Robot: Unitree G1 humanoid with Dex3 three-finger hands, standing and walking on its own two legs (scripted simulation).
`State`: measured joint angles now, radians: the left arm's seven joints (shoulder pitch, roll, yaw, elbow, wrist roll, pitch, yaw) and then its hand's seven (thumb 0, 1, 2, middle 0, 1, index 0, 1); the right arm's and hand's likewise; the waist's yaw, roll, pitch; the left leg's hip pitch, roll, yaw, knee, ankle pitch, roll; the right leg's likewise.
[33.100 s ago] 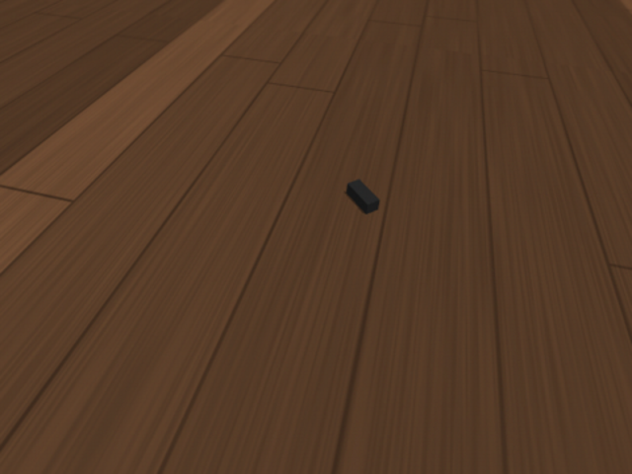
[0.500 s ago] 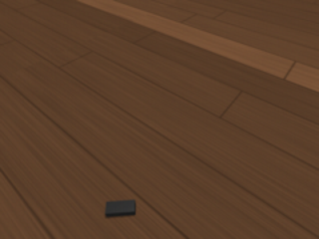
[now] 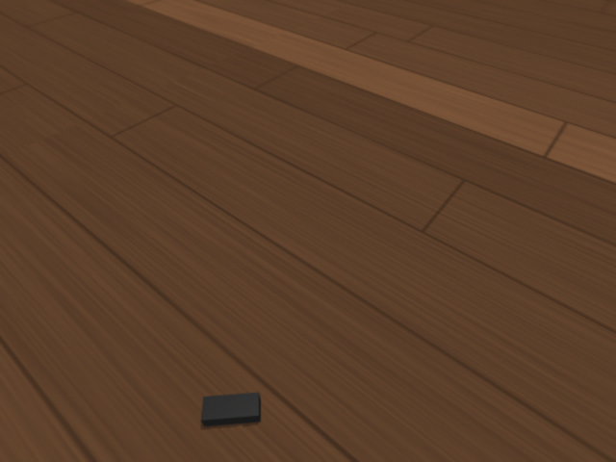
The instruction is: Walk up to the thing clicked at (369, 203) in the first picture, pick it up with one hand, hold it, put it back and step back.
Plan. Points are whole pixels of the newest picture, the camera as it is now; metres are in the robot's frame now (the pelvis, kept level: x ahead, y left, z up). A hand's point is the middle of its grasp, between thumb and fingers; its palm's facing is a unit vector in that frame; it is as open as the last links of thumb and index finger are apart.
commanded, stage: stand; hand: left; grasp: from above
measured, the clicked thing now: (232, 409) +0.43 +0.22 -0.75
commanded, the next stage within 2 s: step back in 0.72 s
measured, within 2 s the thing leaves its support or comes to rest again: neither
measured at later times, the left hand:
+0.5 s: hand out of the picture +0.08 +0.24 -0.16, palm faces -0.01 -0.94 -0.34, open 7.4 cm
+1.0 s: hand out of the picture +0.09 +0.29 -0.18, palm faces -0.02 -0.93 -0.38, open 7.4 cm
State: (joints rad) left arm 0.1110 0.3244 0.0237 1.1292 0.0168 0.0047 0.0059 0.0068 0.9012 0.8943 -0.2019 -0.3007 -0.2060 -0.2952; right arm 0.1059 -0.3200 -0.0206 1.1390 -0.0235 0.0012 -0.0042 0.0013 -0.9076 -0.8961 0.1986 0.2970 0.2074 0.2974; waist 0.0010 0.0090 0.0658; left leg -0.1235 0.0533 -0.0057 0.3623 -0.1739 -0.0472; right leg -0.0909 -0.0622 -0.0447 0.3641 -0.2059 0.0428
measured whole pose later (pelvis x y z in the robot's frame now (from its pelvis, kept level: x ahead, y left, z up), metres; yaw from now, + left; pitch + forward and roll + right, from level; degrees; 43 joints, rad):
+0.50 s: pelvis +0.00 -0.01 +0.00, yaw +0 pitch -3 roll +0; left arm 0.12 0.33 0.01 1.13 0.02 0.00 0.00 0.01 0.90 0.89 -0.20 -0.30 -0.21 -0.30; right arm 0.11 -0.33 -0.02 1.14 -0.02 0.00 0.00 0.00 -0.91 -0.90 0.20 0.30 0.21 0.30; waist 0.00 0.01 0.07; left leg -0.13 0.06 -0.01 0.35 -0.17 -0.06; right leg -0.10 -0.05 -0.05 0.36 -0.21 0.03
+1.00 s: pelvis -0.03 +0.03 -0.03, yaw +1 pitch -1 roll -1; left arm 0.05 0.38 0.06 0.98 0.01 0.06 0.01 0.01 0.90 0.89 -0.20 -0.30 -0.21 -0.30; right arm 0.09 -0.41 -0.06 1.00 0.00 0.05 0.02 0.00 -0.91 -0.90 0.20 0.30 0.21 0.30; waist -0.03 0.01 0.16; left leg -0.31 0.00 -0.01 0.70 -0.35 0.03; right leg -0.32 -0.09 -0.03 0.64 -0.30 0.05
